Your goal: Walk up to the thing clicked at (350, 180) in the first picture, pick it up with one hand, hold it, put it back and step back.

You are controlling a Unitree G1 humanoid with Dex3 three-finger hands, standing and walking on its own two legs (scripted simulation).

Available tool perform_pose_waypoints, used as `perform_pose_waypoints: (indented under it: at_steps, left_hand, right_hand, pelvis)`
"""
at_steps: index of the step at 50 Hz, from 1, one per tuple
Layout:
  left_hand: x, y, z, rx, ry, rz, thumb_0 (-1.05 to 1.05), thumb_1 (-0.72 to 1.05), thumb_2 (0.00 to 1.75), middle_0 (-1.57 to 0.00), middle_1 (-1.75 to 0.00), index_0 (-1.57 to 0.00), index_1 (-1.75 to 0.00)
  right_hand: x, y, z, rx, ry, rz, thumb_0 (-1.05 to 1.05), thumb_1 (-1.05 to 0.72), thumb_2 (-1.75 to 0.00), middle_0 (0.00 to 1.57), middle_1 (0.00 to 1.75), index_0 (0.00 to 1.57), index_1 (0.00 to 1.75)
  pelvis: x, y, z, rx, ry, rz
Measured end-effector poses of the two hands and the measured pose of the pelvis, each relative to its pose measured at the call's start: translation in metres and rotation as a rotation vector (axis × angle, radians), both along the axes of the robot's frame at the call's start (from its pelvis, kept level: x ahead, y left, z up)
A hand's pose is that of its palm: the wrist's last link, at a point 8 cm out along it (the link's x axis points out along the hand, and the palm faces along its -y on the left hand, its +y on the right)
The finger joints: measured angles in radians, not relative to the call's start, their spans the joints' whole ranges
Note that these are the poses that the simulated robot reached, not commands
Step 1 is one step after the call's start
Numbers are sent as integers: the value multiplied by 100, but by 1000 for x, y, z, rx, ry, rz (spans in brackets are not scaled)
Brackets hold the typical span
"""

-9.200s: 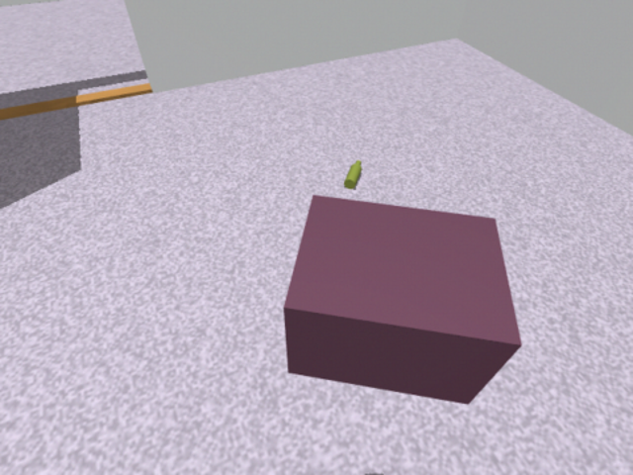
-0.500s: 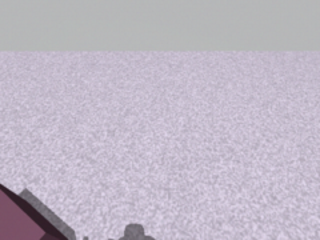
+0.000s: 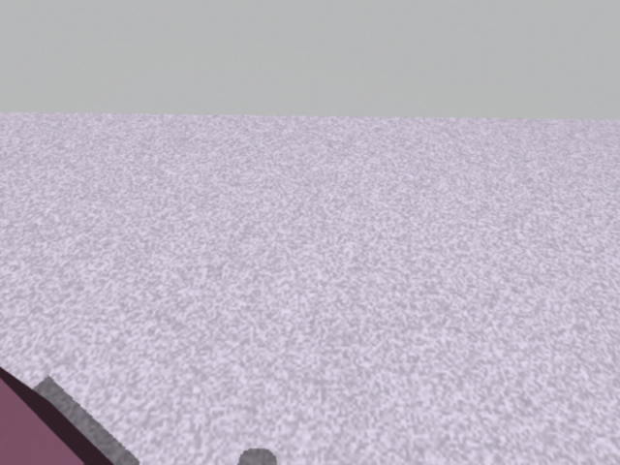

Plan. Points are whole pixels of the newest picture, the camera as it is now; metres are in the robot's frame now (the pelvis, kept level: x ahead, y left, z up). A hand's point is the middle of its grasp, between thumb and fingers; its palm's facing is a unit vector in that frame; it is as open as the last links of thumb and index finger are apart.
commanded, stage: stand
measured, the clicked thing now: out of the picture +0.39 +1.60 -0.75
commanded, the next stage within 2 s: none
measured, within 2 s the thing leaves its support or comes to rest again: neither
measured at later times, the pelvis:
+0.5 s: pelvis +0.01 -0.01 +0.00, yaw -1 degrees
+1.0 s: pelvis +0.01 -0.01 +0.00, yaw -1 degrees
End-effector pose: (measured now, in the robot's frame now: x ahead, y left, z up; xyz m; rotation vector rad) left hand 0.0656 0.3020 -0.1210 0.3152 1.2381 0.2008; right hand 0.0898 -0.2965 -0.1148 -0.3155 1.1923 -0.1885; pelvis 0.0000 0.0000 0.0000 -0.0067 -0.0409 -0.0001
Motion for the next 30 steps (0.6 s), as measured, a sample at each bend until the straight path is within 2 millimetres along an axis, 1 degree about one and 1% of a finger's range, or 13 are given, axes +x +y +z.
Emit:
perform_pose_waypoints:
  at_steps: [7, 21, 30]
  left_hand:
    - [3, -6, 1, -1, 9, -8, 1, 91, 90, -20, -30, -21, -30]
    - [20, -13, 4, -3, -20, -31, 1, 91, 90, -20, -30, -21, -30]
    - [23, -15, 4, -1, -14, -34, 1, 91, 90, -20, -30, -21, -30]
  right_hand:
    - [-3, -4, -1, 4, 13, -17, 0, -91, -90, 21, 30, 20, 30]
    - [-17, -7, -4, 12, 41, -38, 0, -91, -90, 21, 30, 20, 30]
    - [-24, -10, -6, 11, 65, -47, 0, -91, -90, 21, 30, 20, 30]
  pelvis:
    - [3, -3, 1, 2, 1, -8]
    - [4, -8, 2, 3, 2, -15]
    - [7, -10, 2, 5, 6, -19]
